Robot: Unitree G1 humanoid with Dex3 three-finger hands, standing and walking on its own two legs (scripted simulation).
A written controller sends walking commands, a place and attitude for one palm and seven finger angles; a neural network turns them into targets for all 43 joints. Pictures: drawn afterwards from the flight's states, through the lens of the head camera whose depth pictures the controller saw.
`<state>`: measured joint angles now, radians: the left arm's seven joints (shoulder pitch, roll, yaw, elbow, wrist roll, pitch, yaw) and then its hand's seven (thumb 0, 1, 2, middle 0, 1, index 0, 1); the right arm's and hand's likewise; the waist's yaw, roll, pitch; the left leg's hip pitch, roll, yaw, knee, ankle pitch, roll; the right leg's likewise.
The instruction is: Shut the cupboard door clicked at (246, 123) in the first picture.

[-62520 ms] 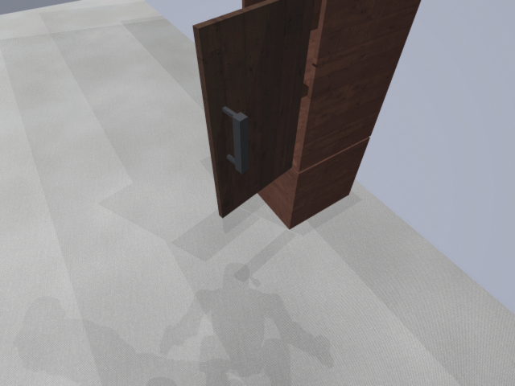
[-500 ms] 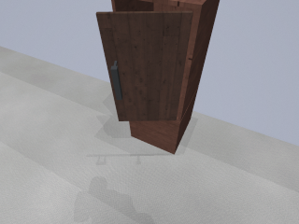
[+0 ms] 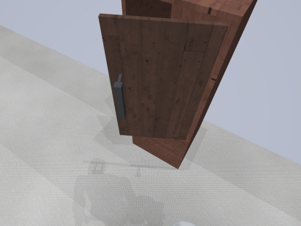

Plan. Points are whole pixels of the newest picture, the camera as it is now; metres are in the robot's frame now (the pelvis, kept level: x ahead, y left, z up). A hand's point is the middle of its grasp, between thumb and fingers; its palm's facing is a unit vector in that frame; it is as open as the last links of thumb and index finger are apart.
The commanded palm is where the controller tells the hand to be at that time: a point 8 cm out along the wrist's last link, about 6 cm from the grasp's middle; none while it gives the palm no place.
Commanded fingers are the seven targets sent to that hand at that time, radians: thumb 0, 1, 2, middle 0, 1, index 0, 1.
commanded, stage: come to a stop and stand still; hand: left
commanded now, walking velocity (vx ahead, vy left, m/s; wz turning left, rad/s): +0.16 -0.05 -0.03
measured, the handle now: (121, 97) +0.53 +0.15 -0.02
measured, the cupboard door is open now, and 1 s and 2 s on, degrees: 27 27 27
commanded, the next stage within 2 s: look again from close up in 1.38 s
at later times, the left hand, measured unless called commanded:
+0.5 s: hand out of the picture +0.14 +0.15 -0.16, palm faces +0.07 -0.96 -0.26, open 7.3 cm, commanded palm none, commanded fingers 0.00 0.90 0.90 -0.20 -0.30 -0.20 -0.30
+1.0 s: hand out of the picture +0.02 +0.23 -0.17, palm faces +0.05 -0.96 -0.26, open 7.4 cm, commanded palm none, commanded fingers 0.00 0.90 0.90 -0.20 -0.30 -0.20 -0.30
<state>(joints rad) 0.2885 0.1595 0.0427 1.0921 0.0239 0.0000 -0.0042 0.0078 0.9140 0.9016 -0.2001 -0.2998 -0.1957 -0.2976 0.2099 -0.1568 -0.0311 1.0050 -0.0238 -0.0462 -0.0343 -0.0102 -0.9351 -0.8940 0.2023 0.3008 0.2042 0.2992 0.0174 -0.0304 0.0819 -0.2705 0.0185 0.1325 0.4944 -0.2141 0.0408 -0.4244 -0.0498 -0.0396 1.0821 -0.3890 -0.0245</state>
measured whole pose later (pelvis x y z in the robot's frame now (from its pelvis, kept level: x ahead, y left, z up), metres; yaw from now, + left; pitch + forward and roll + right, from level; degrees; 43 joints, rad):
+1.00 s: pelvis +0.00 +0.04 -0.01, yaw +0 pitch -1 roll +0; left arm 0.34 0.16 0.01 0.93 0.03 0.03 0.03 0.01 0.91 0.90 -0.20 -0.30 -0.20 -0.30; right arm 0.26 -0.20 -0.04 0.90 -0.01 0.04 0.00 -0.01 -0.93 -0.89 0.20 0.30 0.20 0.30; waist 0.02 0.05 0.01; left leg -0.29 -0.03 0.03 0.68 -0.36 0.02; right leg -0.36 -0.01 -0.01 0.59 -0.21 -0.02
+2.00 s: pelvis +0.02 +0.03 +0.01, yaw -1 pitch +0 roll +1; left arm 0.30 0.14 -0.01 1.10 0.01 -0.01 0.03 0.02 0.93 0.90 -0.20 -0.30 -0.20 -0.30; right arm 0.31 -0.15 0.00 1.10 0.00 -0.02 -0.04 0.00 -0.91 -0.89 0.20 0.30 0.20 0.30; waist 0.00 0.00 0.03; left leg -0.14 -0.01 0.02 0.42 -0.28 0.01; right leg -0.27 0.03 0.03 0.45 -0.17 -0.03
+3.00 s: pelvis +0.11 -0.01 +0.00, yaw -1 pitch +0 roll +0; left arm 0.31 0.13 0.00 1.06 0.01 -0.01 0.04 0.01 0.93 0.90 -0.20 -0.30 -0.20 -0.30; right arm 0.15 -0.10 0.00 1.04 0.00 -0.02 -0.05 -0.01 -0.92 -0.89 0.20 0.30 0.20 0.30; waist 0.04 -0.02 0.02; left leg -0.23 -0.04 0.03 0.45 -0.22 0.05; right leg -0.11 0.11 0.02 0.40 -0.28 -0.08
